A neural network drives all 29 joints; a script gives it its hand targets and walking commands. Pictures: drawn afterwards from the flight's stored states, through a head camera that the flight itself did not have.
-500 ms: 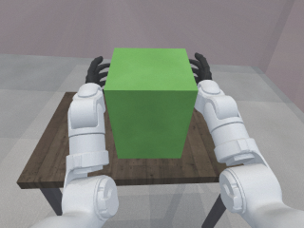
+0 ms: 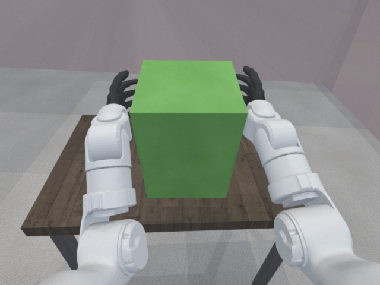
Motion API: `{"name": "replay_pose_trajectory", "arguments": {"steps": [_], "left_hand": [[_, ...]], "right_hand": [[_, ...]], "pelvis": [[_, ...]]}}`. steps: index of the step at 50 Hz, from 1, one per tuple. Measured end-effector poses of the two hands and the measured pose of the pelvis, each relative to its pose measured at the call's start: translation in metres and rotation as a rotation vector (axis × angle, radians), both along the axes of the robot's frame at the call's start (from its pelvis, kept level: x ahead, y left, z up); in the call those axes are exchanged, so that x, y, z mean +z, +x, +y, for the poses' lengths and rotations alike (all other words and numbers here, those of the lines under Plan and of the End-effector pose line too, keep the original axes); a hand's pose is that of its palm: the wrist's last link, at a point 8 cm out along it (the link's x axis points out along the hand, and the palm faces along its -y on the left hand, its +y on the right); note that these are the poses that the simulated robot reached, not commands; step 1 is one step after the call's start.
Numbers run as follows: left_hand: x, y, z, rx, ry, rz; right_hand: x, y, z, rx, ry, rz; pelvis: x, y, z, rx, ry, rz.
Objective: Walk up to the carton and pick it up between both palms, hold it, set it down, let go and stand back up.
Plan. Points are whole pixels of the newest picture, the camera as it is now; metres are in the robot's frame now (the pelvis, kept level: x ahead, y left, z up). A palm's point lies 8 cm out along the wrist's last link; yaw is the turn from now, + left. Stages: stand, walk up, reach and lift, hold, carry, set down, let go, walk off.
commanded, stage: hold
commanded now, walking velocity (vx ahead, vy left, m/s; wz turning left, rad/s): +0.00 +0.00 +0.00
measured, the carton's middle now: (187, 133) +0.37 +0.02 +0.19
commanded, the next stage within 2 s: set down in 0.88 s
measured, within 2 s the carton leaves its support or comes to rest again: neither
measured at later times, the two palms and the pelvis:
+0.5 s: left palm (118, 110) +0.37 +0.15 +0.24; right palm (253, 105) +0.38 -0.11 +0.25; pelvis +0.00 +0.00 +0.00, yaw +0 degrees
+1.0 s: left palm (118, 107) +0.37 +0.15 +0.24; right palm (255, 103) +0.38 -0.11 +0.25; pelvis +0.00 +0.00 +0.00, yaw +0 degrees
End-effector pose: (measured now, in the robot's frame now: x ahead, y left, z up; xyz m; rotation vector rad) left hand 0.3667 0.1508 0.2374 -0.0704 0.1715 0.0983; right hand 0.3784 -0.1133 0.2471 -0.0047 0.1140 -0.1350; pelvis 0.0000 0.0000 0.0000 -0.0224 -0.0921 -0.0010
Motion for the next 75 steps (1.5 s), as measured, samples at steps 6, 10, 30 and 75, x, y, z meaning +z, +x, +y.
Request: {"name": "replay_pose_trajectory", "arguments": {"steps": [6, 10, 30, 75], "left_hand": [[0.0, 0.0, 0.0, 0.0, 0.0, 0.0], [0.0, 0.0, 0.0, 0.0, 0.0, 0.0], [0.0, 0.0, 0.0, 0.0, 0.0, 0.0], [-0.031, 0.031, 0.006, 0.009, 0.11, -0.028]], "right_hand": [[0.0, 0.0, 0.0, 0.0, 0.0, 0.0], [0.0, 0.0, 0.0, 0.0, 0.0, 0.0], [0.0, 0.0, 0.0, 0.0, 0.001, 0.0], [-0.03, 0.04, 0.006, 0.044, 0.044, -0.107]], "pelvis": [[0.0, 0.0, 0.0, 0.0, 0.0, 0.0], [0.0, 0.0, 0.0, 0.0, 0.0, 0.0], [0.0, 0.0, 0.0, 0.0, 0.0, 0.0], [0.002, 0.012, -0.012, 0.01, 0.015, -0.023]]}}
